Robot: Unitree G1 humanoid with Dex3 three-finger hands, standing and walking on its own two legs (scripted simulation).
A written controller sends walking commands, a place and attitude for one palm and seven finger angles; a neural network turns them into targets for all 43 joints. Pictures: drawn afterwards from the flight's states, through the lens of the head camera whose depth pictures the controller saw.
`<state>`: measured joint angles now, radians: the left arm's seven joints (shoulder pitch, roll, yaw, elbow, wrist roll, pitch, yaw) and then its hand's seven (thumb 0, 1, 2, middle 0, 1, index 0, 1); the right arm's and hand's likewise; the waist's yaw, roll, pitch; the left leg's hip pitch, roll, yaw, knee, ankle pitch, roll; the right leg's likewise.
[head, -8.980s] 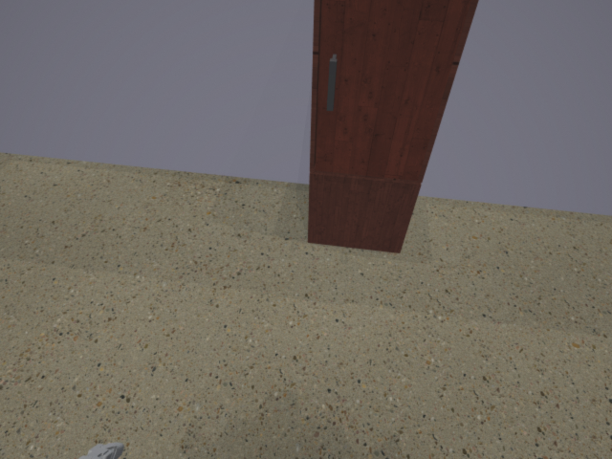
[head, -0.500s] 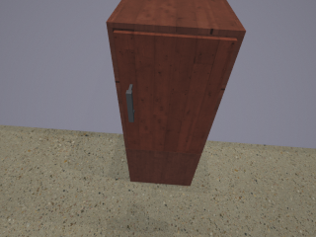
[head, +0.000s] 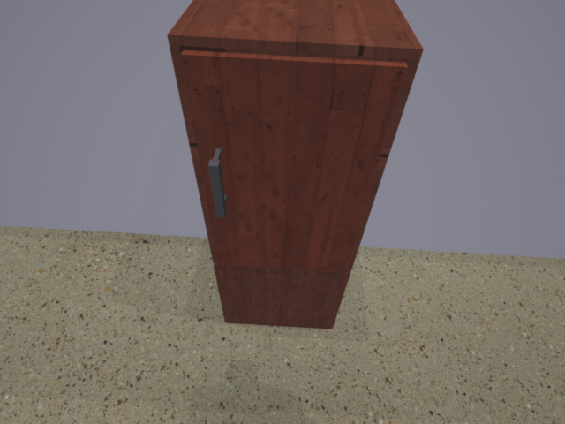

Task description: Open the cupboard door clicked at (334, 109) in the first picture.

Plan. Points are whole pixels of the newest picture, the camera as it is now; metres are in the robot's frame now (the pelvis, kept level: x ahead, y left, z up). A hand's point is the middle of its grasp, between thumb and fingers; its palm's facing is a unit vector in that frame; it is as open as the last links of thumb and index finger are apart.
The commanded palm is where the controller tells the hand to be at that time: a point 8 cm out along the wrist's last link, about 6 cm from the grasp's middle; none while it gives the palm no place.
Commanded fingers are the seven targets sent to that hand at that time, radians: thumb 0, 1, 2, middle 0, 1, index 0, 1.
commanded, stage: raise the hand with hooked fingers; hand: left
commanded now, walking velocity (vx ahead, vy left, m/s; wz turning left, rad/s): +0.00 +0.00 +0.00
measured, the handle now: (219, 184) +0.57 +0.16 -0.01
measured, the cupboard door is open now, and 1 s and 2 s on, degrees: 0 0 0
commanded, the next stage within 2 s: none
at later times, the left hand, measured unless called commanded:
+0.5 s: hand (146, 421) +0.15 +0.20 -0.06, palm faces +0.18 -0.98 -0.05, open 9.3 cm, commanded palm +0.15 +0.24 -0.05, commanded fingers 0.00 0.25 0.62 -0.25 -0.72 -0.25 -0.72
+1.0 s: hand (142, 358) +0.22 +0.22 -0.05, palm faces -0.01 -1.00 -0.06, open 12.3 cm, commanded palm +0.20 +0.28 -0.02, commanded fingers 0.00 -0.34 0.37 -0.29 -1.10 -0.29 -1.10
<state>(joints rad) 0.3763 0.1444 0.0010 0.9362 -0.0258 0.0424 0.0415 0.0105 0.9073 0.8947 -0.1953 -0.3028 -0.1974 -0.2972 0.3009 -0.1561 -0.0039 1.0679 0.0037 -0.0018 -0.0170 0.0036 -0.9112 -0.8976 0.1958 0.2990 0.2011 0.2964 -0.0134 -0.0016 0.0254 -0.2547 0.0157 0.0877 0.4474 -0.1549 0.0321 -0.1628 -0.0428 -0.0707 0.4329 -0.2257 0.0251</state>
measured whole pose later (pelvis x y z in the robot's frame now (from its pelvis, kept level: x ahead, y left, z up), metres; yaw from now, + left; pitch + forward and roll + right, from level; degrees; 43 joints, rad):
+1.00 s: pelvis +0.00 -0.02 -0.09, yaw +2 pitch +14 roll -3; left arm 0.31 0.32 0.31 0.14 -0.35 -0.39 -0.44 0.01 -0.11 0.46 -0.26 -0.95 -0.27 -0.95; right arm 0.27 -0.28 -0.02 0.60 0.04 -0.21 -0.07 0.01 -0.91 -0.90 0.20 0.30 0.20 0.30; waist -0.02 0.03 -0.12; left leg -0.94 0.05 -0.01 1.14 -0.45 0.02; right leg -0.81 -0.01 -0.10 1.10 -0.55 -0.01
